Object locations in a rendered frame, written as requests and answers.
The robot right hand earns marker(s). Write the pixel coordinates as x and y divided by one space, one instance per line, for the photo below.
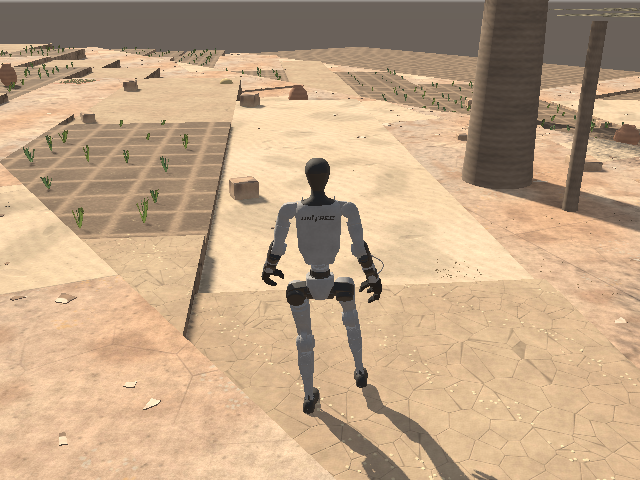
374 287

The robot left hand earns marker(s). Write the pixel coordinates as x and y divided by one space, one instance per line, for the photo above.
265 276

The right robot forearm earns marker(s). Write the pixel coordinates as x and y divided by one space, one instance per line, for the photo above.
368 266

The left robot forearm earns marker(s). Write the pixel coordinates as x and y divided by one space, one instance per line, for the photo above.
271 260

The left robot upper arm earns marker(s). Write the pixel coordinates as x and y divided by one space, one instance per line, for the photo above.
286 212

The right robot upper arm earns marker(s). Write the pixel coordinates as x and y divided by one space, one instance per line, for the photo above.
350 211

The right robot foot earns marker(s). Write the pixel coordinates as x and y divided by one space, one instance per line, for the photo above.
361 379

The humanoid robot torso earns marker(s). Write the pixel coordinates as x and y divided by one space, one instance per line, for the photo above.
318 233

